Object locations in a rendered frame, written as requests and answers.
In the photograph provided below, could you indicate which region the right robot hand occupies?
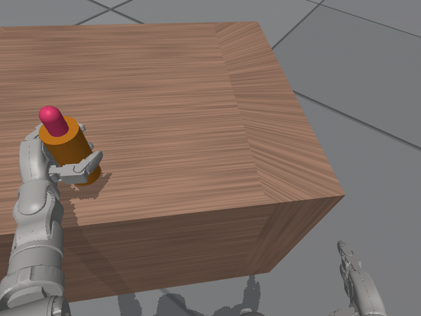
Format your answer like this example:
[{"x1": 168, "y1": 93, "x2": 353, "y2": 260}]
[{"x1": 330, "y1": 240, "x2": 387, "y2": 316}]

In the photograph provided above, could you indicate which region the left robot hand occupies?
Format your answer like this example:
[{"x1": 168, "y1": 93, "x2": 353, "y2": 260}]
[{"x1": 19, "y1": 122, "x2": 103, "y2": 187}]

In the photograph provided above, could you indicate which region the bottle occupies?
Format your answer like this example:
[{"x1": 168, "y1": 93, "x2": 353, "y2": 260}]
[{"x1": 39, "y1": 106, "x2": 101, "y2": 186}]

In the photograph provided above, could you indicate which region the left robot arm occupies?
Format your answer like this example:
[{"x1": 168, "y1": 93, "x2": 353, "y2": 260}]
[{"x1": 0, "y1": 180, "x2": 71, "y2": 316}]

